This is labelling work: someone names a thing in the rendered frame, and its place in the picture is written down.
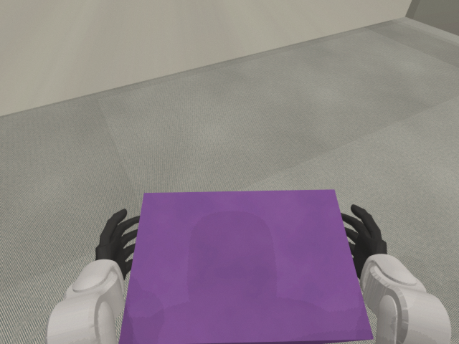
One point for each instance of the right robot forearm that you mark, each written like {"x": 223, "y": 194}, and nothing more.
{"x": 405, "y": 313}

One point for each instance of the carton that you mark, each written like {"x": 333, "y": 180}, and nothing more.
{"x": 243, "y": 267}

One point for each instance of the left robot forearm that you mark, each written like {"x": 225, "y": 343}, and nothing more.
{"x": 90, "y": 307}

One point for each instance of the right robot hand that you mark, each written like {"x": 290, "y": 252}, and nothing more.
{"x": 369, "y": 240}

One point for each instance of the left robot hand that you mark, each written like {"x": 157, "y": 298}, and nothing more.
{"x": 112, "y": 241}

